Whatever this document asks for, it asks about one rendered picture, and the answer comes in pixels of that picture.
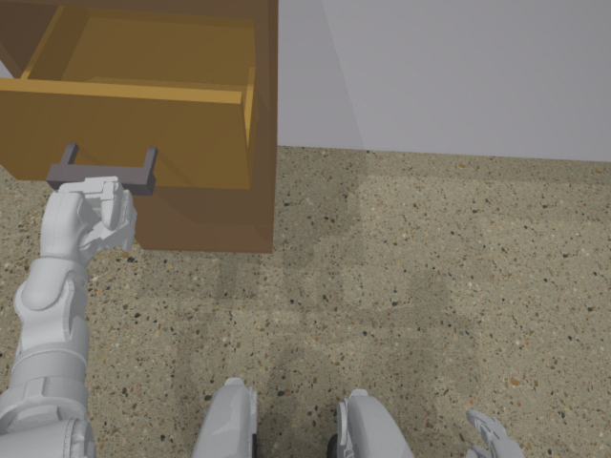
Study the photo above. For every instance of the handle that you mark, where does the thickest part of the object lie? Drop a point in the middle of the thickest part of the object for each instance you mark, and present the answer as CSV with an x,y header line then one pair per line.
x,y
139,181

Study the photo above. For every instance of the robot left upper arm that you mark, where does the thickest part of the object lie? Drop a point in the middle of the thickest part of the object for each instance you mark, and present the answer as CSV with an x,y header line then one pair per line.
x,y
69,438

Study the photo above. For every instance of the right robot shin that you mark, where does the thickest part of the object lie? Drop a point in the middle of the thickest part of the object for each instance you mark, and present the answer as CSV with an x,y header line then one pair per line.
x,y
341,453

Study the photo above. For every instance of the left robot thigh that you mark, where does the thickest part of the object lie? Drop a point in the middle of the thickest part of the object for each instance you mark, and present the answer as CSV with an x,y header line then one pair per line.
x,y
230,421

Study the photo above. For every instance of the cabinet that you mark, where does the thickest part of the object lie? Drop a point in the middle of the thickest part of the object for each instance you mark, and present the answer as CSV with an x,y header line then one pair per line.
x,y
185,218

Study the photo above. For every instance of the drawer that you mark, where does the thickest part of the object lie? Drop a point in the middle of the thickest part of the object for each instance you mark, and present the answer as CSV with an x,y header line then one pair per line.
x,y
117,81

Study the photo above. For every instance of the robot left hand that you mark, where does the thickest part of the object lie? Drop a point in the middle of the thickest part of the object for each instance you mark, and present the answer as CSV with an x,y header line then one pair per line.
x,y
68,217

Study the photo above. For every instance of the robot right hand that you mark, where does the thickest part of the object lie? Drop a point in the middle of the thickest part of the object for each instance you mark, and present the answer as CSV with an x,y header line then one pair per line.
x,y
494,435

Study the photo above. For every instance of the robot left forearm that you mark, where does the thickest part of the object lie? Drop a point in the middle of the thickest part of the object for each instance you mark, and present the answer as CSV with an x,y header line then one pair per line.
x,y
48,372

